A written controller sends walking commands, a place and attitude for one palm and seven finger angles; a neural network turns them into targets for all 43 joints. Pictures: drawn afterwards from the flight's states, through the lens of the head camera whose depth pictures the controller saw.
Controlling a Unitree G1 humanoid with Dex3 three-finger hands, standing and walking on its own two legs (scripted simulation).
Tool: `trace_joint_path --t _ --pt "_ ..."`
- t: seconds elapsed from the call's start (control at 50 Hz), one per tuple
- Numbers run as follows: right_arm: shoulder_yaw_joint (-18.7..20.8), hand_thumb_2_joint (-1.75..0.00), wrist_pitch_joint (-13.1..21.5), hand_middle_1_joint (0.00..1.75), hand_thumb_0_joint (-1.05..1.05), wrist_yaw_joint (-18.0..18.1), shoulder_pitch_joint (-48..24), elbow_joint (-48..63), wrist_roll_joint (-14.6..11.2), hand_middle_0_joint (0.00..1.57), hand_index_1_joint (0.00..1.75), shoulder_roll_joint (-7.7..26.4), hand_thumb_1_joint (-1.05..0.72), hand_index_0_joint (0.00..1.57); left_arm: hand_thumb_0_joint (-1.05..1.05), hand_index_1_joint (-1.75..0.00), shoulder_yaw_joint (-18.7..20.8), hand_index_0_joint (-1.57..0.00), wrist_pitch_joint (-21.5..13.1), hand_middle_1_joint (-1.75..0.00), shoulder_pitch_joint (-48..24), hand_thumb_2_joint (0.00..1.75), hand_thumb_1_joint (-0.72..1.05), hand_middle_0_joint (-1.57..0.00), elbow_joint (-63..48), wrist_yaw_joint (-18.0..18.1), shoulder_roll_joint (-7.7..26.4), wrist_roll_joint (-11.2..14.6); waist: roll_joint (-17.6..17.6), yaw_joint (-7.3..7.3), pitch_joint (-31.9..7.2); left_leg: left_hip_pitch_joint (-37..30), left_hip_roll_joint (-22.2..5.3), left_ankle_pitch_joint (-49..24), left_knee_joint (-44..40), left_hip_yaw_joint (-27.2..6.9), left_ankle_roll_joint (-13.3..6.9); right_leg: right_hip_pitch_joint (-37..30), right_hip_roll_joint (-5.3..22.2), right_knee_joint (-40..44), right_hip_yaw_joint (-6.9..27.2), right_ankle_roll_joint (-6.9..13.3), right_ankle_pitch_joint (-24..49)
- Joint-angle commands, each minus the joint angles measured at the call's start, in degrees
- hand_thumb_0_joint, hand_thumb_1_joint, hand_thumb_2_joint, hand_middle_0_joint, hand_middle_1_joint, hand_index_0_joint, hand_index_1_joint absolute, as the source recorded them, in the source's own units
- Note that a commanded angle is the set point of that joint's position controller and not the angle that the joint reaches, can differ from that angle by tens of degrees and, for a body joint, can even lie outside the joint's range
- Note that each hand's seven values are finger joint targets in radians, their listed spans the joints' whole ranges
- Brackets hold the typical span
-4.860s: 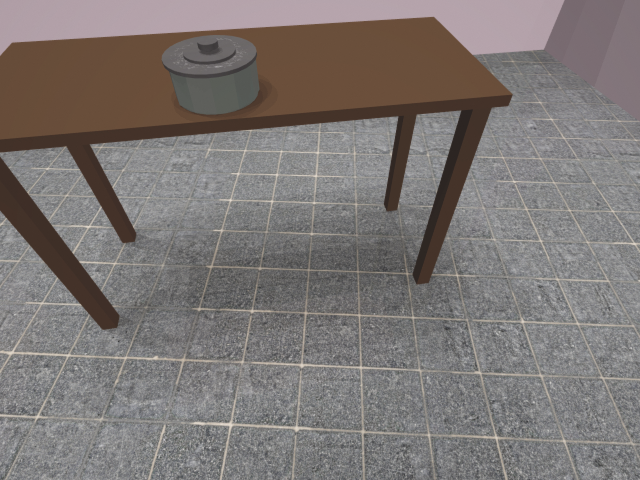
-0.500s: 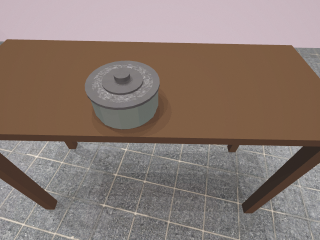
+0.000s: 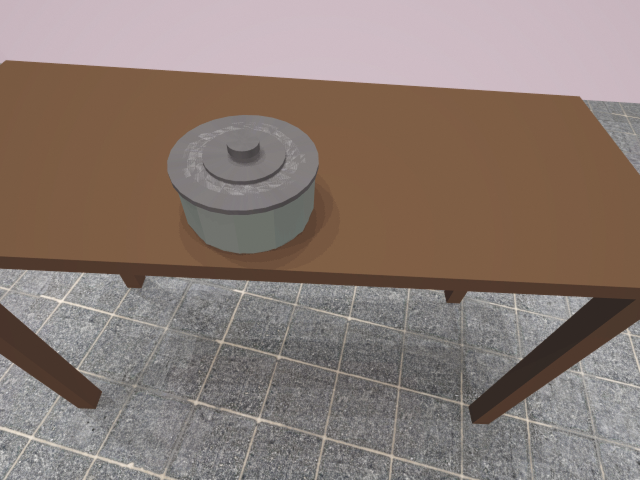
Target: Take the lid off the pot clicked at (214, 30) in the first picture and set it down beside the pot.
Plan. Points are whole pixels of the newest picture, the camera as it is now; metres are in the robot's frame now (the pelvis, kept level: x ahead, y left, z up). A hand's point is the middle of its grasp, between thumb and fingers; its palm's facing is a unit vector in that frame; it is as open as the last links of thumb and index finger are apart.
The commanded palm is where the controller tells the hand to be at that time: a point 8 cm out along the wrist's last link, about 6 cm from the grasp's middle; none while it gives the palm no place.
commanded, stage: look again from close up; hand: left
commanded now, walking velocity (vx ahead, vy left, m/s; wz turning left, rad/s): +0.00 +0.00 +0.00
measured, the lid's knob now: (243, 145) +0.49 +0.15 +0.15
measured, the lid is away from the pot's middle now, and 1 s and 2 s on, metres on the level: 0.00 0.00 0.00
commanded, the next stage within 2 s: lift the closed hand beside the body in 0.28 s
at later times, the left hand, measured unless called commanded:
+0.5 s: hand out of the picture +0.10 +0.20 -0.10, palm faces +0.19 -0.94 -0.29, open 7.2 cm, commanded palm +0.08 +0.24 -0.03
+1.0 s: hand out of the picture +0.11 +0.22 +0.04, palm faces +0.33 -0.88 -0.34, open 3.1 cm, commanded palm +0.06 +0.25 +0.09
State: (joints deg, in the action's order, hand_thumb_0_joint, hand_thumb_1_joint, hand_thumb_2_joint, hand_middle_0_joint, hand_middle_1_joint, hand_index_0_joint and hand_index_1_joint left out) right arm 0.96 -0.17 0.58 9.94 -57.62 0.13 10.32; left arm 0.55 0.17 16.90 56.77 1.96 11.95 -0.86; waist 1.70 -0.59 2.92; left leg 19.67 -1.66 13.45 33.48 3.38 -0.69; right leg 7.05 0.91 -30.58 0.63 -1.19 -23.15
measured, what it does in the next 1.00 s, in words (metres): stands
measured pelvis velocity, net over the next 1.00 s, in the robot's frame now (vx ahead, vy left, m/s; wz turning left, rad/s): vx -0.02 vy -0.02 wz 0.04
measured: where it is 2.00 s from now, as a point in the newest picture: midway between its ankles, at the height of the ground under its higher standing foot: outside the picture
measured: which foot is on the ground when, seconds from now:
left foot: down 0.00-1.00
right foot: down 0.00-1.00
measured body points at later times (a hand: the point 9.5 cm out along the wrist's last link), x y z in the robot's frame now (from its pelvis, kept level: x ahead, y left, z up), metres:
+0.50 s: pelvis -0.01 +0.00 +0.01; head +0.00 +0.00 +0.46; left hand +0.08 +0.25 -0.08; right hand +0.08 -0.23 -0.13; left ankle +0.05 +0.11 -0.73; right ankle -0.07 -0.13 -0.73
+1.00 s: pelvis -0.02 -0.02 +0.01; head -0.03 -0.03 +0.46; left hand +0.09 +0.26 +0.06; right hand +0.21 -0.23 -0.05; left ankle +0.05 +0.11 -0.73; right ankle -0.07 -0.14 -0.73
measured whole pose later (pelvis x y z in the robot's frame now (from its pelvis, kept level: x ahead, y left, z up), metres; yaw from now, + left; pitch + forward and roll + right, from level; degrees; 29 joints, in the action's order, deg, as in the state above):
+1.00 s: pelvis -0.02 -0.02 +0.01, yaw +2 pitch -4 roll -1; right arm -0.5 7.8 4.9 9.5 -32.6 0.0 12.4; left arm 8.3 -3.0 37.2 -11.2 4.0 14.6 2.1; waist -2.2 -4.3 1.7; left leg 13.3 -2.0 7.3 24.5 0.5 0.7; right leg 0.0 -0.3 -21.9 -2.3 0.3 -18.0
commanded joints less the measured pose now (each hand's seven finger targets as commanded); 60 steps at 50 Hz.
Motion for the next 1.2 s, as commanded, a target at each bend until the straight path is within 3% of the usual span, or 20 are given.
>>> trace_joint_path --t 0.0,0.34,0.36,0.38,0.4,0.42,0.44,0.46,0.5,0.52,0.58,0.62,0.64,0.74,0.86,0.94,1.02,1.06,1.16,1.18 --pt "1.60 -0.90 1.40 0.30 0.00 0.28 0.53 2.93 0.07 0.20 0.30 7.20 -0.90 0.20 0.00 -0.30 1.32 -0.20 -1.16 -0.30 3.64 0.90 0.90 -0.20 -2.34 0.24 7.03 -0.13 -2.53 0.10 -2.21 -8.05 -4.03 -8.28 -5.42 -5.70 -1.37 6.96 4.12 6.60 3.41 2.82 13.28" --pt "1.71 -0.90 1.56 0.30 0.00 0.48 2.09 1.11 0.07 0.20 0.30 6.96 -0.90 0.20 0.00 -0.30 1.49 -0.20 -1.09 -0.30 3.62 0.90 0.90 -0.20 -0.81 0.08 6.21 0.02 -1.55 0.00 -2.63 -9.09 -4.64 -8.75 -7.50 -6.19 -1.37 5.89 3.93 7.46 2.82 2.66 12.66" --pt "1.43 -0.90 1.70 0.30 0.00 0.39 0.30 3.94 0.26 0.20 0.30 8.36 -0.90 0.20 0.00 -0.30 0.57 -0.20 -2.04 -0.30 6.28 0.90 0.90 -0.20 0.62 2.24 4.10 -1.02 -5.71 0.05 -1.76 -10.53 -5.32 -17.59 2.41 -4.10 -0.43 8.97 6.04 9.23 6.90 2.44 26.11" --pt "1.38 -0.90 11.43 0.30 0.00 0.26 3.18 18.98 -2.84 0.20 0.30 11.85 -0.90 0.20 0.00 -0.35 3.80 -0.24 -10.74 -0.35 -29.17 0.90 0.90 -0.24 -70.39 3.18 15.95 5.23 -13.89 -0.38 -25.89 -23.61 0.09 -20.27 -7.35 -5.96 0.86 2.47 2.18 5.14 -0.78 3.09 26.46" --pt "-0.25 -0.90 15.91 0.30 0.00 2.85 0.05 17.99 -2.47 0.20 0.30 10.31 -0.90 0.20 0.00 -0.40 6.98 -0.29 -7.34 -0.40 -5.71 0.90 0.90 -0.29 -63.23 6.33 16.23 0.87 -21.58 -2.44 -29.52 -30.58 -1.90 -26.04 -7.96 -5.97 0.67 5.27 0.84 2.13 -1.46 4.09 21.69" --pt "-0.11 -0.90 16.49 0.30 0.00 2.42 -2.26 16.88 -3.29 0.20 0.30 8.54 -0.90 0.20 0.00 -0.44 2.83 -0.33 -0.77 -0.44 9.39 0.90 0.90 -0.33 -55.18 8.42 6.70 2.00 -18.73 -2.20 -21.67 -25.82 -0.63 -21.14 -9.31 -5.49 1.39 5.80 0.17 2.90 -4.38 3.20 17.60" --pt "0.19 -0.90 16.46 0.30 0.00 2.15 -3.58 16.17 -2.77 0.20 0.30 7.47 -0.90 0.20 0.00 -0.49 1.96 -0.38 1.86 -0.49 15.31 0.90 0.90 -0.38 -45.52 8.41 1.25 1.00 -9.74 -1.74 -11.32 -19.55 -0.16 -17.43 -9.90 -4.90 0.49 5.48 0.07 7.05 -5.18 2.72 17.66" --pt "1.64 -0.90 15.51 0.30 0.00 1.65 -3.52 17.90 -2.32 0.20 0.30 7.67 -0.90 0.20 0.00 -0.54 2.86 -0.42 2.90 -0.54 18.92 0.90 0.90 -0.42 -38.49 7.79 0.74 0.28 -0.06 -1.75 -4.29 -13.94 -0.25 -14.12 -10.49 -4.80 0.30 7.62 -0.29 8.85 -6.10 2.07 16.75" --pt "3.18 -0.90 12.72 0.30 0.00 0.99 -4.54 22.06 -1.98 0.20 0.30 8.75 -0.90 0.20 0.00 -0.64 3.51 -0.51 1.66 -0.64 20.83 0.90 0.90 -0.51 -36.63 5.21 0.50 -0.62 9.36 -1.27 1.83 -9.46 -0.08 -9.13 -10.40 -4.06 -0.14 12.00 -0.92 10.54 -6.06 1.46 13.36" --pt "3.77 -0.90 12.01 0.30 0.00 0.82 -5.79 23.98 -2.23 0.20 0.30 8.95 -0.90 0.20 0.00 -0.68 6.42 -0.55 0.36 -0.68 24.71 0.90 0.90 -0.55 -38.26 4.62 2.67 -0.18 8.01 -2.66 0.77 -9.87 -0.13 -8.81 -10.25 -2.99 -0.03 10.24 -0.50 11.15 -5.61 1.82 13.19" --pt "2.14 -0.90 12.19 0.30 0.00 1.10 -6.35 30.36 -1.78 0.20 0.30 7.90 -0.90 0.20 0.00 -0.83 7.32 -0.68 -3.62 -0.83 18.23 0.90 0.90 -0.68 -59.78 3.45 6.93 1.18 -1.21 -2.61 -3.18 -13.44 0.70 -6.29 -11.20 -1.72 -0.03 8.72 -0.23 11.86 -3.95 1.70 11.00" --pt "2.20 -0.90 11.39 0.30 0.00 2.05 -6.21 31.12 -1.63 0.20 0.30 7.79 -0.90 0.20 0.00 -0.92 10.96 -0.77 -4.32 -0.92 16.42 0.90 0.90 -0.77 -59.60 3.67 9.86 1.69 0.60 -1.62 -0.19 -12.78 0.72 -3.11 -10.43 -0.99 -0.14 11.39 -0.24 14.31 -3.75 1.24 8.21" --pt "1.73 -0.90 10.85 0.30 0.00 2.47 -6.46 31.94 -1.54 0.20 0.30 7.50 -0.90 0.20 0.00 -0.97 8.58 -0.82 -4.68 -0.97 14.94 0.90 0.90 -0.82 -59.60 3.20 7.06 2.02 1.57 -0.88 2.47 -12.02 1.01 -1.62 -10.46 -0.78 -0.15 12.93 -0.39 15.23 -3.66 1.02 6.47" --pt "1.15 -0.90 10.99 0.30 0.00 3.58 -6.02 34.51 -0.59 0.20 0.30 7.43 -0.90 0.20 0.00 -1.21 8.96 -1.04 -7.09 -1.21 13.02 0.90 0.90 -1.04 -71.89 2.41 8.11 2.83 -4.45 -0.99 -2.97 -16.98 1.36 -2.91 -10.10 -0.20 -0.73 10.80 -0.39 16.07 -2.83 1.09 7.93" --pt "0.74 -0.90 11.05 0.30 0.00 4.55 -6.39 34.47 -0.09 0.20 0.30 7.58 -0.90 0.20 0.00 -1.50 11.16 -1.30 -7.23 -1.50 15.10 0.90 0.90 -1.30 -78.61 2.39 9.93 3.11 -4.33 -1.76 -3.53 -18.94 1.24 -6.54 -10.36 -0.71 -1.11 8.42 -0.53 16.12 -2.91 1.25 11.88" --pt "0.43 -0.90 11.32 0.30 0.00 4.58 -7.12 34.31 -0.06 0.20 0.30 7.03 -0.90 0.20 0.00 -1.50 12.16 -1.30 -7.14 -1.50 19.03 0.90 0.90 -1.30 -82.28 2.49 10.15 2.97 -5.09 -2.32 -3.75 -19.40 1.14 -8.87 -10.54 -0.94 -1.07 6.73 -0.78 15.56 -3.38 1.34 14.51" --pt "0.69 -0.90 11.39 0.30 0.00 4.49 -8.06 33.70 -0.08 0.20 0.30 6.81 -0.90 0.20 0.00 -1.50 16.44 -1.30 -7.15 -1.50 22.50 0.90 0.90 -1.30 -84.27 2.69 13.39 2.81 -3.05 -3.52 -3.83 -19.50 0.95 -9.90 -10.69 -1.18 -1.15 5.99 -1.14 15.47 -3.59 1.31 15.40" --pt "0.42 -0.90 11.60 0.30 0.00 4.62 -8.34 33.91 -0.13 0.20 0.30 6.39 -0.90 0.20 0.00 -1.50 15.50 -1.30 -7.55 -1.50 22.33 0.90 0.90 -1.30 -87.26 2.51 12.59 2.81 -4.59 -3.43 -3.65 -19.83 0.87 -10.15 -10.92 -1.30 -1.11 5.74 -1.00 15.23 -3.32 1.31 15.47" --pt "0.73 -0.90 11.61 0.30 0.00 4.44 -8.56 33.44 -0.27 0.20 0.30 6.47 -0.90 0.20 0.00 -1.50 15.88 -1.30 -7.83 -1.50 24.62 0.90 0.90 -1.30 -87.86 2.06 12.07 2.75 -1.37 -3.56 -3.26 -19.98 0.60 -10.72 -11.06 -1.15 -1.23 5.70 -1.29 15.14 -3.53 0.97 16.40" --pt "0.66 -0.90 11.66 0.30 0.00 4.52 -8.39 33.37 -0.11 0.20 0.30 6.63 -0.90 0.20 0.00 -1.50 16.15 -1.30 -8.09 -1.50 23.21 0.90 0.90 -1.30 -89.39 2.10 12.64 2.59 -3.18 -3.42 -3.80 -20.49 0.78 -11.07 -10.95 -0.96 -1.29 5.68 -1.32 15.31 -3.33 0.96 16.77"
